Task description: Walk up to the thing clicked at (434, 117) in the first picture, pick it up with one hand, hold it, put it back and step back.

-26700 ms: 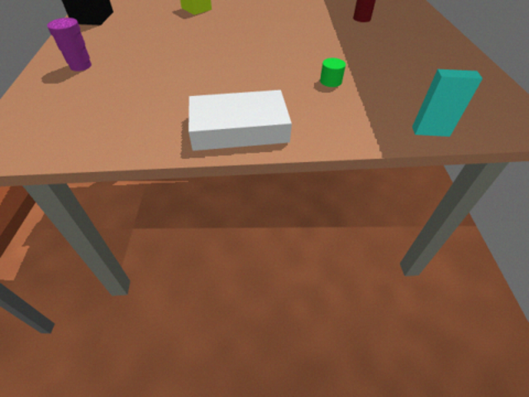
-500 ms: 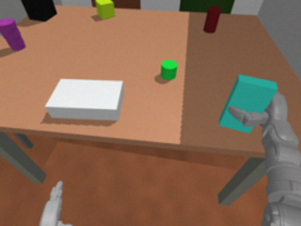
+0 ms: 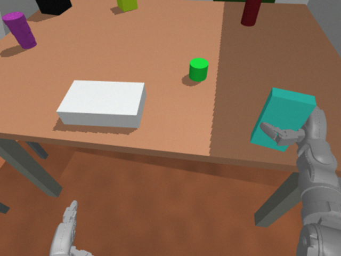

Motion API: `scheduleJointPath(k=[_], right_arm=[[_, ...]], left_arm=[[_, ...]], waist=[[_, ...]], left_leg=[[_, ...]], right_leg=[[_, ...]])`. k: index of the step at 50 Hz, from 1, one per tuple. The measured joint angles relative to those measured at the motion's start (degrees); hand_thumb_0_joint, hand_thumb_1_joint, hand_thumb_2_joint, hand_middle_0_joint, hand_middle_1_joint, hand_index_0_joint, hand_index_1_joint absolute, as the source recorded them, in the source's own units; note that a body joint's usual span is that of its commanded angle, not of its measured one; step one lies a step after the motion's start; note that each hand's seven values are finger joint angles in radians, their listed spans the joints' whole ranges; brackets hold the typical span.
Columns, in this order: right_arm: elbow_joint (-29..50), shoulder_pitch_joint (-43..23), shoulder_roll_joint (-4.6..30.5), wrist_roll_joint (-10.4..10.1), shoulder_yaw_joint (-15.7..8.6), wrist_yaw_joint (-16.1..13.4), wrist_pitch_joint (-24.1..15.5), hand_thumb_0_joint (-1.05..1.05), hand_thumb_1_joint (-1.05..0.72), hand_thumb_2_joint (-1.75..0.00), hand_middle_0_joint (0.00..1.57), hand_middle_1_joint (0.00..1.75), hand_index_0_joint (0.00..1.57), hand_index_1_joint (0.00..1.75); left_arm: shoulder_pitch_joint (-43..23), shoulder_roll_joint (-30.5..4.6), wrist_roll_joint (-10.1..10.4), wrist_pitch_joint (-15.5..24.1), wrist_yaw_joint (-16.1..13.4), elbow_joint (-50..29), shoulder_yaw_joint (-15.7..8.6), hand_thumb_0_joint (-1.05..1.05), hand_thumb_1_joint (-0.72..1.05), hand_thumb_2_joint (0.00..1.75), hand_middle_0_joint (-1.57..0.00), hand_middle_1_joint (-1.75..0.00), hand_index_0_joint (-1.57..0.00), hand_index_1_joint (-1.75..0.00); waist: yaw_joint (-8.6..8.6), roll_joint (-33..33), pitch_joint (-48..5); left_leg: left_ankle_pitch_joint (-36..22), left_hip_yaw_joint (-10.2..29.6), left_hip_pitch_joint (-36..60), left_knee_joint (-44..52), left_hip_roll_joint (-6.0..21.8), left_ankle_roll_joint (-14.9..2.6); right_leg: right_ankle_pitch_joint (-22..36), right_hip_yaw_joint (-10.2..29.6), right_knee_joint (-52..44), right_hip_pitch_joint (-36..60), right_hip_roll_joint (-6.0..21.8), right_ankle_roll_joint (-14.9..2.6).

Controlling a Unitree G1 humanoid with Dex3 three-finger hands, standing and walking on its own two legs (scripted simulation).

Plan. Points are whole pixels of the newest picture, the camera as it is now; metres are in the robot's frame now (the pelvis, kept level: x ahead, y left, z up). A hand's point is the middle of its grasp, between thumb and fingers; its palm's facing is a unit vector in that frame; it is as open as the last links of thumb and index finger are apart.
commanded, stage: lower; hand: right
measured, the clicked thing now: (278, 121) +0.41 -0.21 +0.10
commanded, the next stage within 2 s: loosen in 0.38 s
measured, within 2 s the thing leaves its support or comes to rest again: rests again in 0.24 s
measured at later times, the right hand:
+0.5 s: hand (277, 124) +0.43 -0.21 +0.08, palm faces +0.14 +0.99 +0.02, open 8.2 cm
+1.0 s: hand (277, 123) +0.43 -0.22 +0.07, palm faces +0.14 +0.99 +0.03, open 12.2 cm
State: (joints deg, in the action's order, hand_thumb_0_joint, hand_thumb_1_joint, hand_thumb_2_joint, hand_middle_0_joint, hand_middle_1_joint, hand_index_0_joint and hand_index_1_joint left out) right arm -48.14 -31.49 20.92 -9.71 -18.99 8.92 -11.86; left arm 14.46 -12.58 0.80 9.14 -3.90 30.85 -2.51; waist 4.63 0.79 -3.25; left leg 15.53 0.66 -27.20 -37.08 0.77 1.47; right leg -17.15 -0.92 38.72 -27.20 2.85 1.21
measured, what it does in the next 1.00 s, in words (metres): stands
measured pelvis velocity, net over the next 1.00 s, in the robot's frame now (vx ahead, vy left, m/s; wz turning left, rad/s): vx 0.00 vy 0.00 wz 0.00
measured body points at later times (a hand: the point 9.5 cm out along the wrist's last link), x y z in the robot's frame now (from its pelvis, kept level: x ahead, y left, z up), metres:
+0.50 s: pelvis +0.00 +0.00 -0.01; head +0.04 -0.02 +0.44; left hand +0.15 +0.26 -0.06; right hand +0.41 -0.27 +0.08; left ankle +0.03 +0.14 -0.72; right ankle +0.03 -0.13 -0.72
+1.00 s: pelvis +0.00 +0.00 -0.02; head +0.05 -0.02 +0.43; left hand +0.15 +0.26 -0.06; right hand +0.42 -0.27 +0.07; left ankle +0.03 +0.14 -0.72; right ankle +0.02 -0.13 -0.72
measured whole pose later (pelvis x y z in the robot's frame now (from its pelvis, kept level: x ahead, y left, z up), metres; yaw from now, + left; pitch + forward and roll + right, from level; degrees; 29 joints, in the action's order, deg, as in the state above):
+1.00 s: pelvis +0.00 +0.00 -0.02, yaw +0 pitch +10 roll +1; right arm -49.1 -32.5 20.9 -9.3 -19.8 8.3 -15.6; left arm 19.2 -13.1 0.7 6.7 -2.8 20.2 -2.3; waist 5.2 1.1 -5.0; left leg 19.6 0.7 -35.4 -45.2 1.1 1.8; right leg -21.1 -0.6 46.8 -35.5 2.6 0.9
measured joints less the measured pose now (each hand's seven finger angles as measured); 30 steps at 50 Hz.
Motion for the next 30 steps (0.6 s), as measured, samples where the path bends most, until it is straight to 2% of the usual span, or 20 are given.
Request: scheduleJointPath(k=[12,18,30], right_arm=[[-2.2,-0.5,0.3,0.2,-0.6,-0.3,-2.4,-0.03,0.32,-1.01,0.99,1.23,0.97,1.20],[-2.9,-0.7,0.4,0.5,-0.8,-0.8,-3.4,-0.03,0.31,-1.01,0.99,1.23,0.97,1.20],[-3.7,-1.9,0.6,0.5,-1.3,0.2,-5.2,-0.04,0.31,-0.98,1.00,1.21,0.98,1.18]], left_arm=[[1.1,0.2,-0.2,0.1,0.1,-2.9,0.8,-0.02,-0.53,0.06,-0.05,-0.04,-0.04,-0.04],[1.8,-0.3,-0.4,0.1,0.2,-4.9,0.4,-0.02,-0.54,0.06,-0.05,-0.04,-0.04,-0.04],[3.0,-0.6,-0.4,-0.9,0.9,-7.8,0.3,-0.02,-0.53,0.06,-0.05,-0.04,-0.04,-0.04]], waist=[[0.68,0.0,-0.4],[0.87,0.2,-0.6],[0.78,0.2,-1.3]], left_leg=[[1.0,0.1,-3.2,-2.7,-0.2,0.00],[1.6,0.1,-4.5,-4.0,-0.1,0.02],[3.0,-0.2,-7.1,-6.7,0.1,0.05]], right_leg=[[-1.1,0.0,2.9,-3.2,0.2,-0.01],[-1.8,0.1,4.2,-4.5,0.2,-0.02],[-2.9,0.5,6.6,-7.2,-0.1,-0.04]])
